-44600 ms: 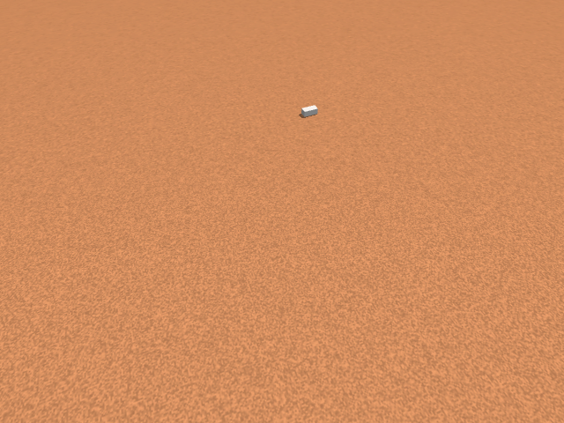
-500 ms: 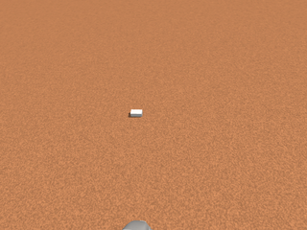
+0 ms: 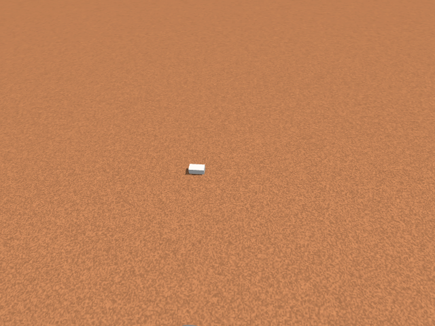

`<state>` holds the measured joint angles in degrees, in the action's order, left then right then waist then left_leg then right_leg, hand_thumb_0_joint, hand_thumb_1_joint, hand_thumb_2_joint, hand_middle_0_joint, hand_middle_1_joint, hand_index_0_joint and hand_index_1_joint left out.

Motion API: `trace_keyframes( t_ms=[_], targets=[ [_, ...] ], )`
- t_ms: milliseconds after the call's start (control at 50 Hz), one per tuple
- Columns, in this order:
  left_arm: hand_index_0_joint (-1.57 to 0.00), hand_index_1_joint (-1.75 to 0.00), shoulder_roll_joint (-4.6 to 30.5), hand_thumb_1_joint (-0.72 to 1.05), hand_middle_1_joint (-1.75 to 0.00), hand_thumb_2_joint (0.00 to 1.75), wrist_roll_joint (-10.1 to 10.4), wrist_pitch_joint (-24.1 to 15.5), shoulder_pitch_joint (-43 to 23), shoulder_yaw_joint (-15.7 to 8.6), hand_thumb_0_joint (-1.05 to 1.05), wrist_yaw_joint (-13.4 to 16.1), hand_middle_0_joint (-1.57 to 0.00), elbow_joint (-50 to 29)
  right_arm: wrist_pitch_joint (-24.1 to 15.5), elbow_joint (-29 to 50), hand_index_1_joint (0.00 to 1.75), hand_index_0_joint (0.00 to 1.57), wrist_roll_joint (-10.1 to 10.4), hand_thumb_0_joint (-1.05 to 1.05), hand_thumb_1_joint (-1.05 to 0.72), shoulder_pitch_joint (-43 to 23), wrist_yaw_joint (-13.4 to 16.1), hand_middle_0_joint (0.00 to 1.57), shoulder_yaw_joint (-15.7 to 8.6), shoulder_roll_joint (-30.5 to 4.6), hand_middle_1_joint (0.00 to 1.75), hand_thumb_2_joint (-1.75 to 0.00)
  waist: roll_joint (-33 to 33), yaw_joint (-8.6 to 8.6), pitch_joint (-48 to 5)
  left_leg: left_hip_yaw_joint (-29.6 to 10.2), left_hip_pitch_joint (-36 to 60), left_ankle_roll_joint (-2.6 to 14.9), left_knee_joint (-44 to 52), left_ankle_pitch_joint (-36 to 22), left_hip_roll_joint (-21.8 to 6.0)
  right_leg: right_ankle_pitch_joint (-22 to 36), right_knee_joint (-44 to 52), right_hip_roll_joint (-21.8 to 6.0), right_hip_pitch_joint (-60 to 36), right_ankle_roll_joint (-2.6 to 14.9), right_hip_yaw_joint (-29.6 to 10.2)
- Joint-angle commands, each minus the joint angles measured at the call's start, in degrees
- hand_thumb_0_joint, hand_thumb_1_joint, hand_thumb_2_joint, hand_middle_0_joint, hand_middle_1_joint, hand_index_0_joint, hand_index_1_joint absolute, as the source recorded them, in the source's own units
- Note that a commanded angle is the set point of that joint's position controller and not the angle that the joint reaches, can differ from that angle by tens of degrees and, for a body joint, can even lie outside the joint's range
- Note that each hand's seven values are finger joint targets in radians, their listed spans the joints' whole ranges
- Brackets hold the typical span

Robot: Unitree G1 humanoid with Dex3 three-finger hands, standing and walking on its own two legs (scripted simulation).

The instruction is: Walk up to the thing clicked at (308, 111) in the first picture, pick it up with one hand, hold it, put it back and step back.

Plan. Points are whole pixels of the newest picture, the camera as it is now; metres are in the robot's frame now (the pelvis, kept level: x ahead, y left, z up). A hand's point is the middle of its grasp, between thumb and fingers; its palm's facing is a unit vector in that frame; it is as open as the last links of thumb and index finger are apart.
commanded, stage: step back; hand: left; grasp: from above
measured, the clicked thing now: (196, 169) +1.10 +0.23 -0.75
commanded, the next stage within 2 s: stand in 0.70 s
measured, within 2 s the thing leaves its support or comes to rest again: neither
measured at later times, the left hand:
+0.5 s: hand out of the picture +0.12 +0.29 -0.15, palm faces -0.01 -0.94 -0.35, open 7.4 cm
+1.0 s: hand out of the picture +0.12 +0.27 -0.14, palm faces -0.07 -0.94 -0.32, open 7.4 cm
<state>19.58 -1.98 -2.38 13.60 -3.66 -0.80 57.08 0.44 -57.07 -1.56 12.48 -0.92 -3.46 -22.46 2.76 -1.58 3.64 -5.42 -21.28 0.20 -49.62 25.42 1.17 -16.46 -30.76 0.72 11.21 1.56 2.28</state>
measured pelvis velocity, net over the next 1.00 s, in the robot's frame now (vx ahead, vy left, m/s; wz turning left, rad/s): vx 0.03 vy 0.03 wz -0.04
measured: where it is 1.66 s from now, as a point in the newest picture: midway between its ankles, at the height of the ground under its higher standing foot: outside the picture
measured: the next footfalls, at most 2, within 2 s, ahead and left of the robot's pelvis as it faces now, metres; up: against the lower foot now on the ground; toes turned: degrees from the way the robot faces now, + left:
left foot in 0.14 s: +0.11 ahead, +0.15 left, +0.00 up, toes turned +1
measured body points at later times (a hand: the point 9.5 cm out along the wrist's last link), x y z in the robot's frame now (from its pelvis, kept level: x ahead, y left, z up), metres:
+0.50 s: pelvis +0.04 +0.03 +0.01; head +0.05 +0.04 +0.46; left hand +0.12 +0.34 -0.12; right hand +0.16 -0.26 -0.11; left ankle +0.07 +0.15 -0.73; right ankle +0.01 -0.11 -0.73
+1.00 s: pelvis +0.03 +0.03 +0.01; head +0.04 +0.03 +0.46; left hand +0.12 +0.32 -0.12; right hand +0.09 -0.28 -0.12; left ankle +0.07 +0.15 -0.73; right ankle +0.01 -0.11 -0.73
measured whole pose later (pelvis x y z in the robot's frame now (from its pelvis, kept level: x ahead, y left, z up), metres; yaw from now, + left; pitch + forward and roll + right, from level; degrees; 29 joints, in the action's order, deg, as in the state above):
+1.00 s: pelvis +0.03 +0.03 +0.01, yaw -2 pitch -3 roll +0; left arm 19.7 -0.6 -0.7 6.1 -0.2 -0.7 64.6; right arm -0.5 -66.5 -0.5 4.7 -1.0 -1.2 -19.9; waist -0.3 0.8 3.4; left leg 2.7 -9.3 -0.3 -19.5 7.6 -1.4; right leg -12.6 -19.5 -1.3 4.4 -1.6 -1.8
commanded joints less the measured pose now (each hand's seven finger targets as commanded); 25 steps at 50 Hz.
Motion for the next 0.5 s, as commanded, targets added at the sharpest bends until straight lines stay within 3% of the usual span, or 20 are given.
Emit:
trace_keyframes(
  t_ms=[0, 40, 80, 100, 120, 140, 160, 180, 220, 260, 280, 320, 360, 480],
  targets=[
    [-0.20, -0.30, 17.00, 0.90, -0.30, 0.90, 0.21, -1.95, -4.44, -3.45, 0.00, 1.56, -0.20, -5.08, -1.39, 3.53, 0.30, 0.20, -0.11, 0.00, -0.90, -1.31, 0.36, 0.20, -2.08, -8.72, 0.30, -0.90, -10.69, 0.16, 0.71, 0.70, -2.09, -0.80, 5.51, -1.74, -3.07, 4.37, 13.08, -15.43, 1.33, 8.13, -14.05],
    [-0.20, -0.30, 16.58, 0.90, -0.30, 0.90, 0.48, -1.36, -5.47, -2.74, 0.00, 1.42, -0.20, -5.38, -1.76, 3.24, 0.30, 0.20, -0.13, 0.00, -0.90, -2.79, 0.38, 0.20, -1.88, -7.99, 0.30, -0.90, -11.45, 0.44, -0.17, 4.77, 3.57, -0.77, 12.65, -3.78, -2.55, 12.30, 10.14, -14.31, 3.51, 7.59, -10.42],
    [-0.20, -0.30, 16.27, 0.90, -0.30, 0.90, 1.04, -0.56, -6.60, -2.02, 0.00, 1.40, -0.20, -5.48, -1.85, 2.13, 0.30, 0.20, -0.10, 0.00, -0.90, -1.86, 0.63, 0.20, -1.95, -7.37, 0.30, -0.90, -10.07, 1.76, -2.09, 7.36, 10.62, -0.36, 19.89, -11.96, -1.17, 15.70, 4.68, -12.04, 5.47, 5.55, -7.49],
    [-0.20, -0.30, 14.98, 0.90, -0.30, 0.90, 1.14, -0.20, -6.46, -1.54, 0.00, 1.39, -0.20, -5.57, -2.03, 1.41, 0.30, 0.20, -0.17, 0.00, -0.90, -0.99, 1.00, 0.20, -1.98, -7.57, 0.30, -0.90, -8.67, 2.32, -3.34, 6.41, 13.33, 0.18, 24.09, -16.31, -1.32, 17.64, 1.25, -10.64, 5.11, 4.03, -6.44],
    [-0.20, -0.30, 13.39, 0.90, -0.30, 0.90, 1.40, 0.00, -5.21, -0.76, 0.00, 1.36, -0.20, -5.59, -2.32, 1.32, 0.30, 0.20, -0.39, 0.00, -0.90, -1.22, 1.32, 0.20, -2.40, -9.15, 0.30, -0.90, -4.96, 1.95, -5.13, 1.43, 17.16, 1.53, 24.27, -21.07, -5.18, 16.24, -1.42, -8.68, 7.47, 2.31, -5.48],
    [-0.20, -0.30, 11.53, 0.90, -0.30, 0.90, 2.23, 0.55, -4.22, -0.09, 0.00, 1.27, -0.20, -5.24, -2.57, 2.32, 0.30, 0.20, -0.52, 0.00, -0.90, -4.33, 1.54, 0.20, -2.31, -11.77, 0.30, -0.90, 1.51, 0.77, -5.79, -9.23, 13.85, 4.67, 27.78, -16.25, -12.66, 4.22, -3.42, -3.95, 8.60, -0.20, -3.75],
    [-0.20, -0.30, 13.07, 0.90, -0.30, 0.90, 2.47, 1.05, -4.83, -0.64, 0.00, 1.57, -0.20, -4.00, -2.48, 2.45, 0.30, 0.20, 0.09, 0.00, -0.90, -5.80, 1.44, 0.20, -2.38, -14.22, 0.30, -0.90, 4.06, 0.61, -5.69, -12.48, 6.01, 8.83, 29.92, -11.92, -16.73, -7.45, -5.31, -2.15, 1.82, -0.33, -2.03],
    [-0.20, -0.30, 12.84, 0.90, -0.30, 0.90, 2.00, 1.15, -4.74, -0.37, 0.00, 1.58, -0.20, -3.23, -2.51, 2.13, 0.30, 0.20, -0.07, 0.00, -0.90, -7.50, 1.33, 0.20, -2.27, -13.88, 0.30, -0.90, 3.83, 0.19, -5.00, -12.59, 5.98, 8.94, 30.33, -12.44, -16.94, -8.40, -3.92, -2.27, 0.96, 0.00, -2.55],
    [-0.20, -0.30, 12.52, 0.90, -0.30, 0.90, 1.69, 0.71, -3.30, -0.10, 0.00, 1.60, -0.20, -1.14, -2.29, 2.21, 0.30, 0.20, 0.13, 0.00, -0.90, -10.62, 1.30, 0.20, -1.37, -12.05, 0.30, -0.90, 4.71, -0.99, -4.27, -8.17, 5.43, 6.00, 29.31, -14.13, -14.23, -2.67, 1.31, -3.21, -0.86, 0.52, -3.70],
    [-0.20, -0.30, 13.68, 0.90, -0.30, 0.90, 1.73, 0.22, -3.47, -0.40, 0.00, 1.41, -0.20, -0.11, -2.26, 1.22, 0.30, 0.20, 0.33, 0.00, -0.90, -11.30, 1.29, 0.20, -0.73, -10.32, 0.30, -0.90, 4.43, -0.58, -4.32, -4.25, 4.41, 2.93, 28.52, -13.23, -10.80, 3.03, 4.66, -4.34, -3.33, 0.70, -5.93],
    [-0.20, -0.30, 14.06, 0.90, -0.30, 0.90, 1.59, 0.08, -4.11, -0.35, 0.00, 1.36, -0.20, 0.17, -2.32, 0.88, 0.30, 0.20, 0.41, 0.00, -0.90, -11.51, 1.27, 0.20, -0.61, -10.07, 0.30, -0.90, 3.50, -0.11, -5.28, -3.19, 6.47, 2.36, 28.01, -14.73, -10.00, 6.10, 5.42, -5.09, -3.40, 0.68, -6.53],
    [-0.20, -0.30, 13.91, 0.90, -0.30, 0.90, 1.70, -0.10, -5.76, -0.36, 0.00, 1.48, -0.20, 0.52, -2.63, -0.12, 0.30, 0.20, 0.54, 0.00, -0.90, -11.45, 1.35, 0.20, -0.40, -9.60, 0.30, -0.90, 1.91, 0.48, -7.53, -1.35, 10.59, 2.14, 26.70, -24.32, -9.76, 12.66, 5.42, -5.82, -3.69, 0.24, -6.42],
    [-0.20, -0.30, 13.85, 0.90, -0.30, 0.90, 1.78, -0.17, -6.24, -0.15, 0.00, 1.64, -0.20, 1.27, -2.68, -0.82, 0.30, 0.20, 0.82, 0.00, -0.90, -12.32, 1.44, 0.20, -0.35, -9.24, 0.30, -0.90, 0.45, 0.43, -8.22, -0.06, 13.46, 2.24, 25.87, -29.84, -9.76, 15.56, 6.48, -6.14, -3.39, -0.09, -6.60],
    [-0.20, -0.30, 13.75, 0.90, -0.30, 0.90, 1.53, -0.01, -7.76, 0.03, 0.00, 1.72, -0.20, 2.12, -2.35, -2.02, 0.30, 0.20, 0.73, 0.00, -0.90, -14.48, 1.47, 0.20, -0.37, -8.37, 0.30, -0.90, -2.35, 0.71, -7.67, 2.28, 14.62, 1.70, 26.68, -28.23, -9.23, 18.04, 9.23, -6.95, -4.11, -0.27, -7.14]
  ],
)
